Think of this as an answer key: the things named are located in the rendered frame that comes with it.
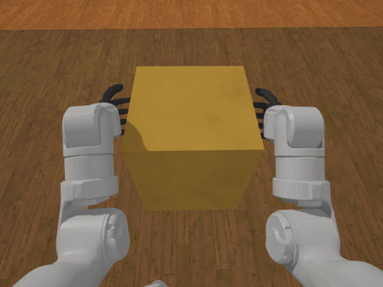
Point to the robot left hand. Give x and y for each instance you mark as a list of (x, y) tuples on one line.
[(106, 98)]

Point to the robot left upper arm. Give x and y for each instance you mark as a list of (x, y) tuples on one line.
[(89, 243)]

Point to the robot right hand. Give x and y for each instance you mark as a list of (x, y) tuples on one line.
[(272, 102)]

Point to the carton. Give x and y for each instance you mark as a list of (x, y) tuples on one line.
[(191, 140)]

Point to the robot right upper arm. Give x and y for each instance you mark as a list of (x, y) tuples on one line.
[(306, 242)]

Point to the left robot shin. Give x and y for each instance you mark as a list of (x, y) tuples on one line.
[(159, 281)]

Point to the right robot forearm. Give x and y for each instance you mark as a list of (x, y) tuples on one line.
[(298, 136)]

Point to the left robot forearm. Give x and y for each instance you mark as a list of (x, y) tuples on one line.
[(88, 132)]

